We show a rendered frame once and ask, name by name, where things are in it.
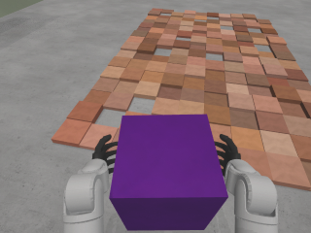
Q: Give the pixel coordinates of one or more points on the right robot hand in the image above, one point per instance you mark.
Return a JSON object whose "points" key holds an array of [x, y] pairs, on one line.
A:
{"points": [[231, 151]]}

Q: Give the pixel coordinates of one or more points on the robot right forearm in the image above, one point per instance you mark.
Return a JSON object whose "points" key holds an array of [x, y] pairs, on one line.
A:
{"points": [[255, 198]]}

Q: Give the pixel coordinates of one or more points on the robot left forearm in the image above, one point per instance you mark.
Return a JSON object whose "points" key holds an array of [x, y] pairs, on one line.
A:
{"points": [[83, 198]]}

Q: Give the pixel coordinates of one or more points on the left robot hand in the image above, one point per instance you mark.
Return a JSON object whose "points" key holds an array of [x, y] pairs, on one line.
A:
{"points": [[101, 152]]}

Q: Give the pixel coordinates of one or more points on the carton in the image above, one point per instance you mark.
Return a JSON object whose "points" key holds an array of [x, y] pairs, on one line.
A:
{"points": [[167, 173]]}

